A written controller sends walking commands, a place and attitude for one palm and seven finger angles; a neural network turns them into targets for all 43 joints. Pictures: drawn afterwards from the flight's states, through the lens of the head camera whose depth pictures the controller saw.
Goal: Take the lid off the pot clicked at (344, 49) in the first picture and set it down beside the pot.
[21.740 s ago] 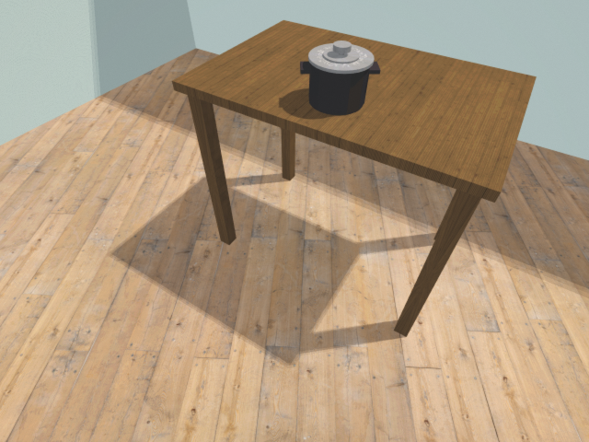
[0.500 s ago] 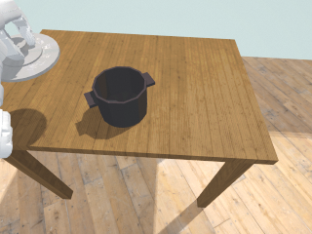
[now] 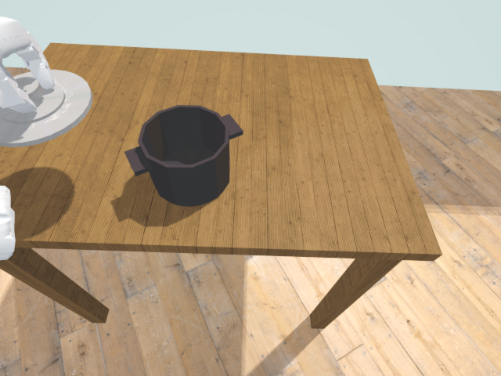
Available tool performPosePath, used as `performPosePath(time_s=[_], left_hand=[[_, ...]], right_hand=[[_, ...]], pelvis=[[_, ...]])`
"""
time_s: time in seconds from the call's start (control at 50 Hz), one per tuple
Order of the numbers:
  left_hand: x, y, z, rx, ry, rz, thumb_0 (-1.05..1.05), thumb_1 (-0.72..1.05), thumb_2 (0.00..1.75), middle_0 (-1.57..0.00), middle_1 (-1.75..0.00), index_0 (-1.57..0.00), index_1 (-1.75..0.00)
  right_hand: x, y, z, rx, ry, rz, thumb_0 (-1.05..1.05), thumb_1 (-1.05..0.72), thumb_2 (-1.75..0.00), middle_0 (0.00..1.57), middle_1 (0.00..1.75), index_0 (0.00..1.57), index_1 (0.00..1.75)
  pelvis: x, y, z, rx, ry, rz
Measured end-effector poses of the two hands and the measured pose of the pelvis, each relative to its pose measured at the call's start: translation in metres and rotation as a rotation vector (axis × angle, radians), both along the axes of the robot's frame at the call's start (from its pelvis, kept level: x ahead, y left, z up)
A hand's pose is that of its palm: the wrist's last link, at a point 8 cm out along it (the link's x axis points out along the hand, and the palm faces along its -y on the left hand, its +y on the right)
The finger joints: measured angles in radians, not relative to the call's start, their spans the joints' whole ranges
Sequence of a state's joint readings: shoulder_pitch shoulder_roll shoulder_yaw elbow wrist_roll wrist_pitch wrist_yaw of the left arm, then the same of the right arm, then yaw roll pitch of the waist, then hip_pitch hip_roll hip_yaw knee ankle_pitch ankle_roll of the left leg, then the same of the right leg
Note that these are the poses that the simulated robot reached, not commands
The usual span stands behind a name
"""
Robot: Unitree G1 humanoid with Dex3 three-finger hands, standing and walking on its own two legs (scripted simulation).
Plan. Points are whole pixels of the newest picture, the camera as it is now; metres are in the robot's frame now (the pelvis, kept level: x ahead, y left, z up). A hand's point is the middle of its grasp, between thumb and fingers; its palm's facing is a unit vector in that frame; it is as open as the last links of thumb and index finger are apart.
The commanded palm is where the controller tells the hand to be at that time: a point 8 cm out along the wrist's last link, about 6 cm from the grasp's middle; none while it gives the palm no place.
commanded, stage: lower the lid onto the table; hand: left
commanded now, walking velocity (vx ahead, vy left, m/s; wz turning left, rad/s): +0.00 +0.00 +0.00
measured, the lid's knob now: (24, 90) +0.50 +0.31 +0.18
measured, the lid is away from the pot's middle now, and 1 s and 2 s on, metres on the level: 0.22 0.23 0.22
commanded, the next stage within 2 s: none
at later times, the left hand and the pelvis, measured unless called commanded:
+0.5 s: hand (23, 112) +0.48 +0.31 +0.16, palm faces -0.42 -0.16 -0.89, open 7.3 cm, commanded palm +0.51 +0.31 +0.23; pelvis +0.01 +0.01 +0.00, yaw +1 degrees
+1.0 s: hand (32, 127) +0.47 +0.31 +0.14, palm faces -0.44 -0.18 -0.88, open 7.3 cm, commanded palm +0.51 +0.31 +0.20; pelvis +0.01 +0.01 -0.01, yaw +0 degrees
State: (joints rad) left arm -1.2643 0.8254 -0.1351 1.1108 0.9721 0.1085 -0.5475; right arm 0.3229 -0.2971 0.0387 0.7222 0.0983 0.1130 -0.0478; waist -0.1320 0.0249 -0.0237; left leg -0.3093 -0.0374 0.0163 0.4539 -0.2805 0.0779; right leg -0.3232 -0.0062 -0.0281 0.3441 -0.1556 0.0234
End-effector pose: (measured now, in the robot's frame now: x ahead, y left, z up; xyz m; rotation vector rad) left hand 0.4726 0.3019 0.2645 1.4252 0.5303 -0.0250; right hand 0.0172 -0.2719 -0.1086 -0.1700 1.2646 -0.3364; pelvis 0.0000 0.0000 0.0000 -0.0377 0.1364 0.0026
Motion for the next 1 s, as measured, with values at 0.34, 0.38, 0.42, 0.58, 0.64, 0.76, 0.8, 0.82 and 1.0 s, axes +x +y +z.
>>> performPosePath(time_s=[0.34, 0.38, 0.42, 0.58, 0.64, 0.76, 0.8, 0.82, 1.0], left_hand=[[0.004, 0.016, -0.03, -0.016, 0.059, -0.003, 0.0, 0.29, 0.67, -0.69, -0.95, -0.67, -0.96], [0.005, 0.017, -0.035, -0.021, 0.074, -0.001, 0.0, 0.29, 0.67, -0.69, -0.95, -0.67, -0.96], [0.007, 0.017, -0.041, -0.021, 0.088, -0.005, 0.0, 0.29, 0.67, -0.69, -0.95, -0.67, -0.96], [0.017, 0.009, -0.047, -0.021, 0.075, -0.056, 0.0, 0.29, 0.67, -0.69, -0.95, -0.67, -0.96], [0.02, 0.007, -0.046, -0.035, 0.065, -0.06, 0.0, 0.29, 0.67, -0.69, -0.95, -0.67, -0.96], [0.021, 0.006, -0.055, -0.041, 0.083, -0.055, 0.0, 0.29, 0.67, -0.69, -0.95, -0.67, -0.96], [0.019, 0.007, -0.059, -0.041, 0.088, -0.056, 0.0, 0.29, 0.67, -0.69, -0.95, -0.67, -0.96], [0.018, 0.008, -0.061, -0.04, 0.089, -0.056, 0.0, 0.29, 0.67, -0.69, -0.95, -0.67, -0.96], [0.006, 0.013, -0.072, -0.039, 0.118, -0.043, 0.0, 0.29, 0.67, -0.69, -0.95, -0.67, -0.96]], right_hand=[[0.012, 0.008, 0.0, -0.005, 0.015, 0.019, 0.01, -0.91, -0.9, 0.2, 0.3, 0.2, 0.3], [0.011, 0.008, 0.0, -0.008, 0.02, 0.017, 0.01, -0.91, -0.9, 0.2, 0.3, 0.2, 0.3], [0.009, 0.008, 0.0, -0.012, 0.028, 0.014, 0.01, -0.91, -0.9, 0.2, 0.3, 0.2, 0.3], [-0.004, 0.009, -0.001, -0.023, 0.068, -0.004, 0.01, -0.91, -0.9, 0.2, 0.3, 0.2, 0.3], [-0.007, 0.011, -0.001, -0.015, 0.074, -0.016, 0.01, -0.91, -0.9, 0.2, 0.3, 0.2, 0.3], [-0.011, 0.013, -0.004, 0.009, 0.087, -0.024, 0.01, -0.91, -0.9, 0.2, 0.3, 0.2, 0.3], [-0.011, 0.014, -0.005, 0.014, 0.088, -0.024, 0.01, -0.91, -0.9, 0.2, 0.3, 0.2, 0.3], [-0.011, 0.014, -0.005, 0.015, 0.088, -0.024, 0.01, -0.91, -0.9, 0.2, 0.3, 0.2, 0.3], [-0.005, 0.009, -0.005, 0.005, 0.071, -0.014, 0.01, -0.91, -0.9, 0.2, 0.3, 0.2, 0.3]], pelvis=[[0.005, 0.007, -0.002, -0.007, 0.024, 0.01], [0.005, 0.008, -0.002, -0.008, 0.027, 0.01], [0.006, 0.008, -0.003, -0.009, 0.031, 0.009], [0.009, 0.011, -0.003, -0.012, 0.043, 0.009], [0.011, 0.012, -0.003, -0.011, 0.048, 0.005], [0.011, 0.011, -0.004, -0.01, 0.053, 0.0], [0.01, 0.011, -0.004, -0.009, 0.054, -0.002], [0.009, 0.01, -0.004, -0.009, 0.054, -0.003], [0.005, 0.006, -0.005, -0.01, 0.053, 0.003]])
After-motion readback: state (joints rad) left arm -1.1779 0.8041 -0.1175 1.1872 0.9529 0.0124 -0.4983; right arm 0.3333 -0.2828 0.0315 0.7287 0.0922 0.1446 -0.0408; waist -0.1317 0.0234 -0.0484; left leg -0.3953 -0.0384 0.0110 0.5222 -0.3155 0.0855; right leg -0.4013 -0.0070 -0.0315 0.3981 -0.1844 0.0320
